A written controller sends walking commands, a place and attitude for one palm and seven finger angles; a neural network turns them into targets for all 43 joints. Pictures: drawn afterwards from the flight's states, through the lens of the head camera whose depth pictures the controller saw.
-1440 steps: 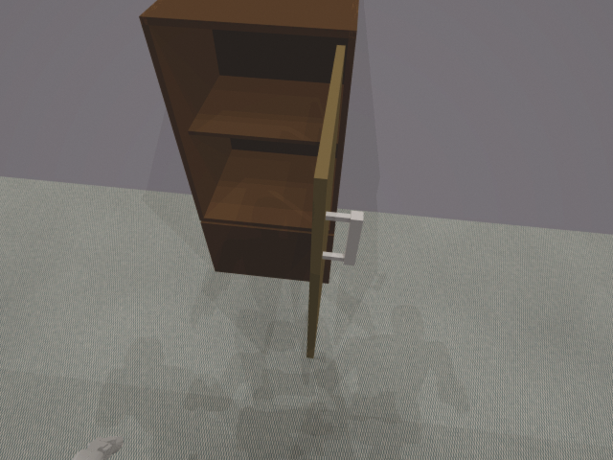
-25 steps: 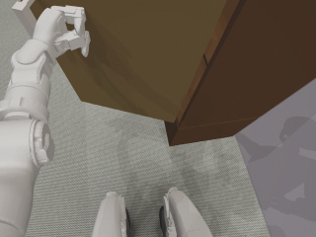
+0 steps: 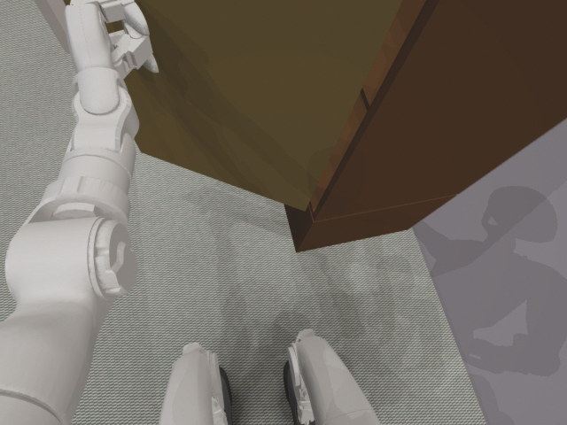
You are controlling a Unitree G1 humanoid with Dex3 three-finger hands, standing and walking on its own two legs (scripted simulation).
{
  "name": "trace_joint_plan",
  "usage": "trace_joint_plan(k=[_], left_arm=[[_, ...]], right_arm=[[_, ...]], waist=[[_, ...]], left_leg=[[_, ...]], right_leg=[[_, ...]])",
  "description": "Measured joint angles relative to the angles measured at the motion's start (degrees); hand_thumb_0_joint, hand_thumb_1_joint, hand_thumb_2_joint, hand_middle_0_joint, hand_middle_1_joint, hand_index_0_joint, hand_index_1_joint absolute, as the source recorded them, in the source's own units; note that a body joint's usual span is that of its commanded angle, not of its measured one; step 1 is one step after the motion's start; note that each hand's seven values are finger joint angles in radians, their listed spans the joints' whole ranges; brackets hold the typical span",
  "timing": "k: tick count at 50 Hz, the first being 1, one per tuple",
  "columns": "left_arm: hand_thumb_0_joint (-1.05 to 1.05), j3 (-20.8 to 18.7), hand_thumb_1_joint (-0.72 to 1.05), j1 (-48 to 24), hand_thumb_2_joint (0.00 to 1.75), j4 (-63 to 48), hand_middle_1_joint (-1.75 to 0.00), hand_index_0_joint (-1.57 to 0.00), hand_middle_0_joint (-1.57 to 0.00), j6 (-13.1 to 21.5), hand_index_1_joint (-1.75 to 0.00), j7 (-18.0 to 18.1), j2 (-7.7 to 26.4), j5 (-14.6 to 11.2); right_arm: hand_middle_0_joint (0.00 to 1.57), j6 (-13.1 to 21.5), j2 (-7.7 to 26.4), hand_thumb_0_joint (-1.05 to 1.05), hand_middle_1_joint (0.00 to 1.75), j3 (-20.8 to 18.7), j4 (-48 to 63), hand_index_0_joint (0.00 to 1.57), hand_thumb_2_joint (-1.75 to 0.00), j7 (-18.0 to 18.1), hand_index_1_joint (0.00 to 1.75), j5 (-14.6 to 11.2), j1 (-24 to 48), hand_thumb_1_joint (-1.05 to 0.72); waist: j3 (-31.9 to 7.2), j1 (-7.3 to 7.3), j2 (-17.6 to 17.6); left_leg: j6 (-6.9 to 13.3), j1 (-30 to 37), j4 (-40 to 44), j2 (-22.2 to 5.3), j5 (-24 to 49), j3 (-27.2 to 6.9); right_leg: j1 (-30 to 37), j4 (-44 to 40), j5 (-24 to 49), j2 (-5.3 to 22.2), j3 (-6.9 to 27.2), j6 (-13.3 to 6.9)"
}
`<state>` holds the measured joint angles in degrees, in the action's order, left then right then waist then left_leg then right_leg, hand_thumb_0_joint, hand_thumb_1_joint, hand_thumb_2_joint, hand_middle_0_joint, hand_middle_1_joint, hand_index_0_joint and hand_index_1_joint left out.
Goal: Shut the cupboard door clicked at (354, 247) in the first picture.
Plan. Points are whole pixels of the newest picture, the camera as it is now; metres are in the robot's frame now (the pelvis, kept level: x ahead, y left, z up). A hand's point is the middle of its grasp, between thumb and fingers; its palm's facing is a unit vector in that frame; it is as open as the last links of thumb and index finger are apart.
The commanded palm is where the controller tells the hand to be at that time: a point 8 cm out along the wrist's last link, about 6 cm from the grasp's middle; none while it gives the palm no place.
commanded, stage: pull the fist back off the door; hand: left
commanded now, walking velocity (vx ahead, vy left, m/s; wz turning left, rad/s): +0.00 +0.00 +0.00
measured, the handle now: out of the picture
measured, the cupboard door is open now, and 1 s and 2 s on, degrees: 58 58 58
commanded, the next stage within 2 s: draw the hand back to the body in 0.62 s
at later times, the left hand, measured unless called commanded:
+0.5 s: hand (155, 112) +0.49 +0.09 +0.09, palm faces +0.08 -1.00 +0.00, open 3.1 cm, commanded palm +0.47 +0.13 +0.11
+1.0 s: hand (103, 122) +0.44 +0.12 +0.15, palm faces +0.09 -0.99 -0.06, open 3.1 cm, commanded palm +0.40 +0.17 +0.16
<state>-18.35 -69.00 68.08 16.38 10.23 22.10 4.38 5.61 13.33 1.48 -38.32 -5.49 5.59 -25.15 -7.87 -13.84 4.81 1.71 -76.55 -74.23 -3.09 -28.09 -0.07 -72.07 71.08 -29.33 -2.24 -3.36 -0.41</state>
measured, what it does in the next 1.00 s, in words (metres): rises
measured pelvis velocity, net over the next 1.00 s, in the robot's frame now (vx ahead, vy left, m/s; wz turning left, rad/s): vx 0.03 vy -0.03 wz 0.03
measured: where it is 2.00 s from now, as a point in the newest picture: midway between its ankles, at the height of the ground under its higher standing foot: (262, 418)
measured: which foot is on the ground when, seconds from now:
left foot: down 0.00-1.00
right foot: down 0.00-1.00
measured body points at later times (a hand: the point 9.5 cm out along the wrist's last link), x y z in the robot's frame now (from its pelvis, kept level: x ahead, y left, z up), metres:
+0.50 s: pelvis +0.03 -0.02 +0.05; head +0.14 -0.01 +0.49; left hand +0.48 +0.14 +0.09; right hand +0.08 -0.29 -0.07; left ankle +0.05 +0.10 -0.61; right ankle +0.03 -0.12 -0.61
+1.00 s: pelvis +0.03 -0.03 +0.07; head +0.09 -0.04 +0.52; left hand +0.42 +0.17 +0.15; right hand +0.09 -0.27 -0.06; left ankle +0.05 +0.10 -0.61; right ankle +0.03 -0.12 -0.61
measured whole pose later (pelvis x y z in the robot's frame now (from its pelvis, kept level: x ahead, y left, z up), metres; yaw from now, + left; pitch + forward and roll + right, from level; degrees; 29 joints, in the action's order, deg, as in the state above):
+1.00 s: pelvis +0.03 -0.03 +0.07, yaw +2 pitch +14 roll +0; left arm -9.9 -26.7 41.5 23.3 0.1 11.1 -7.0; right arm -1.1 13.7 -0.2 -36.7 -1.0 -1.0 -21.1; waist -7.0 -3.9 3.0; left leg -0.2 -44.5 -54.3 -2.2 -24.0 2.2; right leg -42.5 55.0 -26.7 -1.8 -1.0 -1.9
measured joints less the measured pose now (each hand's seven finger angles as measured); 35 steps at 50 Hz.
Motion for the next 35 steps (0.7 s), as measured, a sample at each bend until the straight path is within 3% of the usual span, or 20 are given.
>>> trace_joint_plan(k=[2, 4, 9, 12, 16, 21, 25, 31, 35], left_arm=[[0.01, 1.32, 0.88, 2.50, 0.91, -1.58, -1.50, -1.30, -1.29, 1.33, -1.50, -0.17, -1.39, 0.52], [0.01, 1.53, 0.89, 4.17, 0.90, -1.52, -1.50, -1.30, -1.29, 1.50, -1.50, -1.65, -2.86, -0.54], [0.01, -2.13, 0.89, 7.25, 0.90, 1.76, -1.50, -1.30, -1.29, 0.95, -1.50, -3.29, -4.67, -3.57], [0.01, -2.15, 0.89, 10.97, 0.90, -0.04, -1.50, -1.30, -1.29, 4.17, -1.50, -2.65, -5.24, -3.80], [0.01, 1.44, 0.90, 16.30, 0.90, -3.18, -1.50, -1.30, -1.29, 8.78, -1.50, -3.29, -6.36, -3.67], [0.01, 6.22, 0.90, 23.37, 0.90, -7.20, -1.50, -1.30, -1.29, 8.24, -1.50, -5.55, -10.03, -6.51], [0.01, 8.46, 0.90, 28.63, 0.90, -12.06, -1.50, -1.30, -1.29, 9.26, -1.50, -4.93, -13.68, -8.32], [0.01, 11.05, 0.90, 29.54, 0.90, -15.22, -1.50, -1.31, -1.30, 13.74, -1.50, -2.83, -14.95, -5.72], [0.01, 10.46, 0.89, 24.78, 0.90, -9.22, -1.50, -1.31, -1.30, 11.44, -1.50, -2.99, -12.90, -4.65]], right_arm=[[0.20, -1.11, -0.70, 0.00, 0.30, -0.19, -0.50, 0.20, -0.90, -0.61, 0.30, -0.14, -0.32, -0.90], [0.20, -2.26, -1.10, 0.00, 0.30, -0.13, -1.00, 0.20, -0.90, -0.62, 0.30, -0.69, -0.51, -0.90], [0.20, -3.76, -0.78, 0.00, 0.30, 0.16, -0.27, 0.20, -0.90, 0.41, 0.30, -1.56, -1.01, -0.90], [0.20, -3.70, -0.27, 0.00, 0.30, -0.57, 0.87, 0.20, -0.90, 0.45, 0.30, -1.51, -1.43, -0.90], [0.20, -4.44, 0.56, 0.00, 0.30, -1.92, 1.14, 0.20, -0.90, -0.13, 0.30, -1.73, -0.91, -0.90], [0.20, -6.14, 1.68, 0.00, 0.30, -3.28, 1.25, 0.20, -0.90, 0.19, 0.30, -2.92, 1.42, -0.90], [0.20, -5.70, 2.16, 0.00, 0.30, -3.93, 1.38, 0.20, -0.90, 1.37, 0.30, -3.56, 4.50, -0.91], [0.19, -4.24, 1.77, 0.00, 0.30, -4.04, 0.59, 0.20, -0.90, 2.55, 0.30, -3.49, 9.31, -0.91], [0.19, -5.00, 0.99, 0.00, 0.30, -2.93, 0.66, 0.20, -0.90, 3.02, 0.30, -3.86, 11.20, -0.91]], waist=[[0.23, 0.42, 0.20], [0.25, 0.84, 0.27], [-0.65, 0.97, 0.01], [-1.24, 1.58, -0.45], [-1.48, 3.54, -1.28], [-0.63, 6.18, -2.10], [0.42, 7.34, -2.70], [0.34, 7.82, -3.09], [0.27, 7.24, -2.85]], left_leg=[[-0.05, 1.91, 1.09, 0.00, -0.09, 0.24], [-0.10, 4.40, 2.64, -0.03, -0.06, 0.50], [-0.33, 10.92, 7.11, -0.18, 0.28, 1.24], [-0.62, 13.93, 9.02, -0.21, 0.35, 1.64], [-1.01, 16.79, 10.31, -0.01, 0.25, 1.70], [-1.36, 19.74, 11.79, 0.54, 0.67, 1.09], [-1.61, 21.31, 12.58, 0.84, 1.17, 0.64], [-1.94, 21.68, 11.87, 1.10, 1.26, 0.44], [-2.04, 21.49, 11.73, 1.26, 1.68, 0.36]], right_leg=[[1.77, -1.00, -0.04, -0.03, 0.26, -0.03], [4.10, -2.48, 0.06, -0.10, 0.54, -0.07], [10.09, -6.58, 0.53, -0.33, 1.32, -0.25], [12.75, -8.07, 0.53, -0.40, 1.73, -0.49], [15.37, -8.80, 0.09, -0.25, 1.79, -0.85], [18.47, -9.86, -0.06, 0.21, 1.17, -1.19], [20.14, -10.42, 0.10, 0.46, 0.71, -1.40], [20.33, -9.04, -0.30, 0.74, 0.48, -1.70], [19.99, -8.46, -0.22, 0.91, 0.39, -1.81]])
